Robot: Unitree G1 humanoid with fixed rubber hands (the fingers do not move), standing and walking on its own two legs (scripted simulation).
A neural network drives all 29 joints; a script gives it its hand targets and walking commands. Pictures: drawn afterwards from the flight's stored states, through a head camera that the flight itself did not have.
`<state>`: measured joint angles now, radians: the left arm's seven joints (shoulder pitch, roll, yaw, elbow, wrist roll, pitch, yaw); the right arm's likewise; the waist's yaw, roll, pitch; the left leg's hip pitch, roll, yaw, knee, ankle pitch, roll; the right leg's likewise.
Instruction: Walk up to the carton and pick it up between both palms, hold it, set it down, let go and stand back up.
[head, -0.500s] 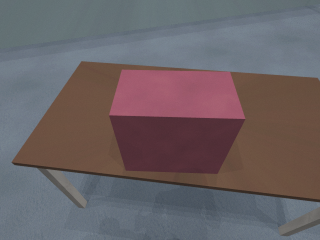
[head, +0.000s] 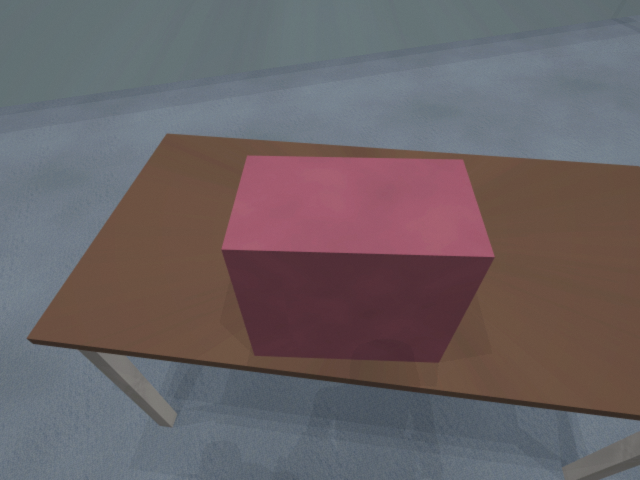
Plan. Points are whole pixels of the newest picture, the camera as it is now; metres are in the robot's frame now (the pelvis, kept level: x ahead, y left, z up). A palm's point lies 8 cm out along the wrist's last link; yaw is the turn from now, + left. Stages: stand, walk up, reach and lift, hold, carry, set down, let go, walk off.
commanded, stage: stand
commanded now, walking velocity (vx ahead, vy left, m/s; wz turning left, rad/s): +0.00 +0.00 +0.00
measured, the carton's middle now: (349, 266) +0.43 -0.04 -0.01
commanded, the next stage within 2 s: walk up in 0.18 s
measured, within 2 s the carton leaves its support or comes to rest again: neither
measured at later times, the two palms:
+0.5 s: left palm out of the picture +0.01 +0.21 -0.16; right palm out of the picture -0.01 -0.23 -0.15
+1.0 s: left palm out of the picture +0.05 +0.14 -0.15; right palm out of the picture +0.09 -0.32 -0.14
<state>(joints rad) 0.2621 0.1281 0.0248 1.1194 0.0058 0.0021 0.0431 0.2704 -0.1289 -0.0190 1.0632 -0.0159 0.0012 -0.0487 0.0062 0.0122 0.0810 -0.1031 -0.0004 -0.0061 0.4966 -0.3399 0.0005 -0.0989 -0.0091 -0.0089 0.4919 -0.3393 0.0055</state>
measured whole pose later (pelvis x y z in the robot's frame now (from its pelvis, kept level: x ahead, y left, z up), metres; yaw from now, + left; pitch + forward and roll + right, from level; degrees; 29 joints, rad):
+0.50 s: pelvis +0.01 -0.02 -0.01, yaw -2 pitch -4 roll +2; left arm 0.26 0.17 0.02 1.12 0.06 0.03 0.04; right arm 0.31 -0.11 -0.02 1.07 -0.05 -0.04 -0.08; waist -0.01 -0.05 0.11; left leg -0.08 -0.01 0.04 0.52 -0.37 -0.01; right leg -0.23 -0.04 -0.01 0.78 -0.53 0.04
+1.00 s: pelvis +0.00 -0.09 -0.01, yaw +2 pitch -5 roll -1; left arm 0.18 0.20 -0.03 0.94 0.01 0.03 0.02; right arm 0.18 -0.20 0.03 0.93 -0.01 0.00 -0.03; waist 0.02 -0.01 0.13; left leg -0.26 0.02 -0.01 0.65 -0.32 -0.01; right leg -0.22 0.01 -0.19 0.61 -0.31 -0.08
